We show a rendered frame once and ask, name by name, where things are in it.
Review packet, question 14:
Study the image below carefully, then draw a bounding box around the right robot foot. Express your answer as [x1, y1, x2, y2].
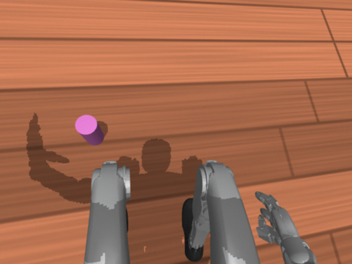
[182, 198, 204, 262]

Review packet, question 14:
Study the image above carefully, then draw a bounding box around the right robot arm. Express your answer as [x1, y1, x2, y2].
[280, 237, 317, 264]

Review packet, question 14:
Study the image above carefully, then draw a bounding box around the can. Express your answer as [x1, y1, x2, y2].
[75, 115, 104, 145]

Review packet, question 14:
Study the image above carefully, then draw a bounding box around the right robot hand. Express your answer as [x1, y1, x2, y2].
[255, 191, 300, 246]

